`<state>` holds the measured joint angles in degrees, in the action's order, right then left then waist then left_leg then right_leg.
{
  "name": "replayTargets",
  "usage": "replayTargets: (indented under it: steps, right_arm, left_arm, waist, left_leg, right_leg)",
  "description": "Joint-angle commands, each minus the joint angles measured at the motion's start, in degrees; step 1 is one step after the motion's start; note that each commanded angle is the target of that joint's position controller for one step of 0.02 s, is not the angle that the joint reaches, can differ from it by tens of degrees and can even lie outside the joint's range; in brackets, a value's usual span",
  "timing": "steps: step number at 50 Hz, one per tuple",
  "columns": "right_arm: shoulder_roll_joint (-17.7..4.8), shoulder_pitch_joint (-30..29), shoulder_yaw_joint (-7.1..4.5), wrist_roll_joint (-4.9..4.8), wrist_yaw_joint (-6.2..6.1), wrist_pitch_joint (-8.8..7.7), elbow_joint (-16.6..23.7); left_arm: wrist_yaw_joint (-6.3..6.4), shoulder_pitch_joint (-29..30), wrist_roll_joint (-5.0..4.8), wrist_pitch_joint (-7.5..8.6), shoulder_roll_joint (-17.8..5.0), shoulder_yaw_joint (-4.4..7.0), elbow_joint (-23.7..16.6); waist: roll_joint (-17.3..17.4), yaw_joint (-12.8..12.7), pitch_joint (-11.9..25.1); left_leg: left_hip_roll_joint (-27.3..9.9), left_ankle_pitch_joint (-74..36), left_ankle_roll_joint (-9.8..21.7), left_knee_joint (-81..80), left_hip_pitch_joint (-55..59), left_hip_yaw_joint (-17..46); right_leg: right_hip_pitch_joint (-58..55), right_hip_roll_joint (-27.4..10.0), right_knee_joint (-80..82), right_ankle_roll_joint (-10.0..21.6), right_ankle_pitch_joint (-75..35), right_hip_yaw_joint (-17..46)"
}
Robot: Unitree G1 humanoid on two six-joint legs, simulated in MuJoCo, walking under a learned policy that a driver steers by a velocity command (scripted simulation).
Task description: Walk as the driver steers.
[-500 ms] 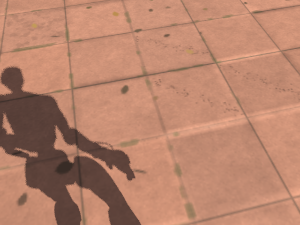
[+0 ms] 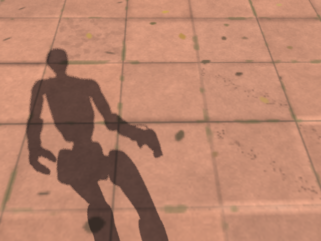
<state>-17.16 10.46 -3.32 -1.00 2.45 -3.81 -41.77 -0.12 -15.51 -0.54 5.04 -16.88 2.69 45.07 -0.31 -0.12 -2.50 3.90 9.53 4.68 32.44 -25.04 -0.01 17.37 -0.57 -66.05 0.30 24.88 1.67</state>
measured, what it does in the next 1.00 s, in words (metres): walks ahead: right foot, then left foot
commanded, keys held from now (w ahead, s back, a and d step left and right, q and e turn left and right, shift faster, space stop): w+q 0.22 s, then w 0.62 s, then no key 0.16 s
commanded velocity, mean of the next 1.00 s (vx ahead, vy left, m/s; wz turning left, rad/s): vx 0.48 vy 0.00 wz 0.24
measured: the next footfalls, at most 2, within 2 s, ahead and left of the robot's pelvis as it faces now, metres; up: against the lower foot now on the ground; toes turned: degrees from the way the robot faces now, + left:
right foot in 0.38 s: +0.40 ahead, -0.11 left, +0.00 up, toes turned +14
left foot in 0.88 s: +0.63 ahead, +0.19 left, +0.00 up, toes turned +14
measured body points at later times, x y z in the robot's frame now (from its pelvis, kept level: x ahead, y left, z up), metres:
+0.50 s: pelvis +0.29 -0.04 +0.01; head +0.31 -0.04 +0.46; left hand +0.39 +0.26 -0.08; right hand +0.42 -0.29 -0.11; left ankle +0.16 +0.07 -0.64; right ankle +0.37 -0.12 -0.73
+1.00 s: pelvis +0.54 +0.07 +0.01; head +0.58 +0.09 +0.45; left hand +0.50 +0.35 -0.13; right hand +0.79 -0.12 -0.07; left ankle +0.59 +0.18 -0.73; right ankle +0.44 -0.10 -0.64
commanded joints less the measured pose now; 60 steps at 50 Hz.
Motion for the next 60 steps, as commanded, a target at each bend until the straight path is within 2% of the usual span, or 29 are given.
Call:
replayTargets:
  steps: [1,5,10,15,17,18,19,20,21,22,24,26,28,30,34,37,40,42,43,44,45,46,47,48,49,50,53,56,60]
  right_arm:
    - [-7.21,5.13,-1.87,0.76,-0.91,-0.25,3.29]
    - [-8.07,4.13,-2.23,0.50,-1.97,-0.29,4.17]
    - [-9.22,7.56,-2.71,-0.17,-3.33,0.53,2.90]
    - [-8.02,11.27,-2.42,-0.21,-3.60,1.16,0.91]
    - [-8.12,10.65,-2.53,0.10,-3.50,1.45,0.74]
    - [-7.25,10.17,-2.23,0.23,-3.37,1.54,0.94]
    - [-5.02,9.91,-1.30,0.63,-3.14,1.42,1.58]
    - [-2.01,15.82,-0.19,0.33,-3.19,0.89,2.39]
    - [-2.32,18.52,0.17,-0.46,-3.24,0.35,2.15]
    - [-7.21,13.63,-0.92,-0.97,-3.12,0.07,2.30]
    - [-7.18,4.35,-0.97,0.08,-2.88,-0.16,4.50]
    - [-5.60,4.38,-1.06,0.60,-2.52,-0.20,4.50]
    - [-3.66,5.13,-0.64,0.52,-2.32,0.02,4.18]
    - [-2.47,1.86,-0.10,0.91,-2.32,-0.02,5.39]
    - [-0.91,-5.31,0.68,0.74,-1.74,-0.66,6.75]
    - [-1.09,-10.22,0.70,0.14,-1.06,-1.05,8.05]
    - [-1.93,-13.16,0.42,-0.09,-0.22,-1.41,9.49]
    - [-3.37,-11.01,-0.16,0.05,0.01,-1.60,9.20]
    - [-4.77,-6.03,-0.99,0.60,-0.19,-1.68,7.79]
    - [-7.42,1.61,-2.17,1.36,-0.63,-1.73,5.62]
    - [-11.76,11.14,-3.03,2.71,-1.29,-1.62,4.11]
    - [-13.95,11.16,-3.22,2.48,-0.96,-1.07,3.47]
    - [-8.82,11.76,-2.23,1.48,-0.91,-0.44,3.59]
    - [-6.97,7.43,-1.40,1.19,-1.04,-0.37,3.73]
    - [-5.62,3.57,-0.90,1.17,-1.00,-0.38,3.64]
    - [-4.21,0.68,-0.50,1.21,-0.88,-0.38,3.64]
    - [-2.97,-3.43,-0.11,2.43,-0.68,-1.05,2.25]
    - [-4.82,-4.91,-0.56,2.35,-1.34,-0.72,0.48]
    - [-5.43,-2.86,-0.39,2.14,-1.77,0.45,-2.68]
  left_arm:
    - [0.20,4.32,0.88,2.63,-7.63,1.84,-7.02]
    - [0.52,3.43,1.50,0.50,-5.25,1.54,-7.36]
    - [0.10,13.88,1.01,0.89,-2.85,0.52,-9.76]
    - [-1.31,16.46,0.31,2.12,-5.05,1.19,-10.39]
    - [-1.37,13.69,0.38,2.52,-5.97,1.71,-9.83]
    - [-1.09,9.40,0.70,2.71,-6.95,2.39,-8.60]
    - [-0.77,2.55,1.44,2.98,-9.03,3.16,-7.61]
    - [-0.63,-5.14,2.17,2.78,-14.21,4.54,-6.38]
    - [-1.33,-9.42,0.53,2.03,-13.28,4.75,-3.64]
    - [-1.41,-7.19,-0.47,1.89,-8.94,3.42,-4.15]
    - [-1.23,-1.57,0.60,1.11,-6.03,2.20,-4.73]
    - [-1.13,0.66,1.20,1.17,-4.39,1.45,-4.58]
    - [-1.09,0.24,0.60,1.39,-4.78,1.51,-3.82]
    - [-0.80,-0.67,0.18,1.39,-6.67,2.00,-2.87]
    - [-0.37,-3.10,-0.35,0.62,-8.17,2.23,-0.97]
    - [-0.30,-6.67,-0.72,0.01,-8.66,2.20,1.01]
    - [-0.07,-8.38,-0.89,-0.97,-9.18,2.34,2.54]
    - [0.25,-7.86,-0.86,-1.62,-10.21,2.66,2.99]
    - [0.46,-6.54,-0.81,-1.97,-10.40,2.62,2.88]
    - [0.69,-6.32,-0.44,-2.11,-9.40,2.16,2.47]
    - [0.98,-5.70,1.38,-1.78,-6.38,0.87,0.24]
    - [0.38,-15.82,1.21,-0.95,-0.24,-1.06,1.31]
    - [0.24,-13.22,0.11,-0.58,-7.11,0.58,2.89]
    - [0.18,-7.52,-1.02,-0.57,-8.59,1.15,1.19]
    - [0.53,-4.47,-0.62,-0.85,-7.57,0.97,0.75]
    - [0.85,-3.07,0.18,-1.47,-7.16,1.18,0.53]
    - [1.36,-6.17,0.40,-3.71,-3.14,0.57,1.63]
    - [1.77,-3.24,1.08,-4.34,-2.19,0.08,1.11]
    - [1.74,1.85,0.91,-5.24,-3.93,0.60,0.49]
  waist:
    - [2.04,1.55,6.56]
    - [3.62,-0.57,4.58]
    - [4.99,3.32,2.57]
    - [6.10,4.29,2.47]
    - [7.48,2.41,2.37]
    - [7.26,0.12,4.23]
    - [5.13,-3.13,10.45]
    - [-6.44,-3.26,19.52]
    - [-18.25,-3.41,21.12]
    - [-10.39,-4.62,12.92]
    - [-2.97,-3.60,2.98]
    - [-4.84,-1.13,1.78]
    - [-5.81,-0.41,2.51]
    - [-4.61,-0.92,1.77]
    - [-3.76,-3.29,1.04]
    - [-3.64,-5.09,0.08]
    - [-3.99,-4.88,-0.94]
    - [-4.68,-2.71,0.44]
    - [-4.65,0.54,3.22]
    - [-3.75,4.09,8.93]
    - [3.56,7.04,18.36]
    - [18.05,2.57,26.30]
    - [9.93,5.37,25.73]
    - [7.83,4.51,16.84]
    - [3.71,2.74,12.55]
    - [2.66,1.13,9.32]
    - [5.65,-3.18,8.74]
    - [6.63,-3.03,9.26]
    - [5.58,-1.09,8.24]
  left_leg:
    - [-15.20,-6.20,11.46,-16.90,22.38,24.65]
    - [-12.37,-14.11,12.15,-19.84,12.94,18.53]
    - [-8.43,-7.72,8.14,-19.00,9.06,14.79]
    - [-12.49,-4.38,6.70,-13.83,16.71,20.20]
    - [-13.45,-8.62,5.76,-10.58,19.00,21.53]
    - [-11.47,-14.38,4.70,-6.21,19.05,20.56]
    - [-8.58,-15.03,2.98,4.41,16.06,17.72]
    - [-1.29,-1.96,-1.10,23.42,0.26,11.13]
    - [1.47,23.01,-3.18,36.42,-13.36,8.95]
    - [-1.61,20.84,-2.87,40.92,-19.05,11.40]
    - [-5.83,12.88,-2.79,37.89,-19.05,7.40]
    - [-8.77,8.54,-3.14,32.02,-14.34,6.30]
    - [-9.31,7.28,-3.89,28.15,-12.68,4.68]
    - [-9.84,3.73,-4.90,21.83,-13.96,3.63]
    - [-8.78,-8.92,-5.49,7.32,-10.67,1.79]
    - [-7.28,-13.20,-5.28,1.50,-8.19,0.84]
    - [-6.57,-9.62,-3.50,-2.11,-8.76,1.07]
    - [-5.38,-5.93,-1.83,-4.00,-4.31,0.20]
    - [-3.71,-6.88,-0.49,-6.30,3.31,-1.17]
    - [-4.44,-12.60,1.34,-6.85,15.52,-0.85]
    - [-16.15,-30.01,5.21,-2.72,33.51,11.20]
    - [-29.17,-36.15,15.78,-4.50,49.46,32.39]
    - [-26.73,-33.29,14.32,-6.91,45.51,32.19]
    - [-24.36,-37.19,12.27,-7.59,38.38,22.92]
    - [-21.44,-40.12,10.74,-9.03,31.13,17.98]
    - [-19.63,-40.25,9.97,-11.00,24.76,14.86]
    - [-16.50,-42.45,9.66,-15.10,12.50,7.92]
    - [-15.06,-40.69,9.07,-15.90,9.52,4.15]
    - [-15.56,-24.58,8.11,-16.92,9.66,5.45]
  right_leg:
    - [21.36,-4.77,0.32,0.19,-5.81,3.68]
    - [17.48,-4.49,9.54,-3.17,-10.11,1.88]
    - [12.44,-0.84,30.14,-4.86,-27.98,1.22]
    - [10.21,-0.44,37.39,-2.55,-28.05,2.62]
    - [7.07,-0.23,39.02,-0.30,-23.43,1.46]
    - [0.94,0.52,41.08,1.35,-22.70,0.16]
    - [-10.62,-4.19,39.54,4.45,-22.91,4.15]
    - [-31.30,-15.55,39.55,12.48,-18.60,22.70]
    - [-37.20,-22.09,47.57,17.40,-3.49,42.55]
    - [-31.72,-20.78,49.78,15.28,5.18,40.42]
    - [-18.37,-15.97,51.78,12.73,-3.41,26.44]
    - [-12.13,-12.51,54.01,11.80,-12.80,19.80]
    - [-10.44,-11.45,55.55,12.46,-18.97,15.69]
    - [-10.17,-11.63,57.03,13.26,-24.13,12.67]
    - [-10.10,-9.46,57.62,11.45,-27.86,6.18]
    - [-11.70,-10.31,56.89,10.85,-27.74,5.27]
    - [-16.97,-12.83,54.45,9.90,-30.10,6.17]
    - [-19.41,-13.50,50.59,8.71,-38.07,5.87]
    - [-19.10,-11.64,44.17,7.26,-48.71,3.99]
    - [-15.76,-8.52,34.18,5.12,-52.22,1.81]
    - [-3.69,-4.43,16.48,2.31,-34.43,-0.34]
    - [15.46,4.61,-2.07,-1.36,11.12,0.80]
    - [17.91,2.45,-7.00,-1.47,12.36,7.02]
    - [20.79,0.04,-7.05,-1.55,9.18,5.25]
    - [19.87,-2.46,-3.93,-2.10,5.44,3.25]
    - [17.91,-3.79,-0.48,-2.64,2.81,2.62]
    - [5.83,-4.68,8.85,-4.09,-2.80,1.88]
    - [0.89,-4.11,20.33,-4.26,-9.87,0.84]
    - [-2.06,-3.68,27.88,-3.25,-15.40,1.14]
Velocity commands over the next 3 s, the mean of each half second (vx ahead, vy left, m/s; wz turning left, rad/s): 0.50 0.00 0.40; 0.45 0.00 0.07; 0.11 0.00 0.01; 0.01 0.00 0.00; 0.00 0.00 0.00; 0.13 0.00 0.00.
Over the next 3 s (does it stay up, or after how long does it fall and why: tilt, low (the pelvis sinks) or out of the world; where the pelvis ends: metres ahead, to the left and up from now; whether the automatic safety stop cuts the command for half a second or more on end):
stays up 0.71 0.05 0.00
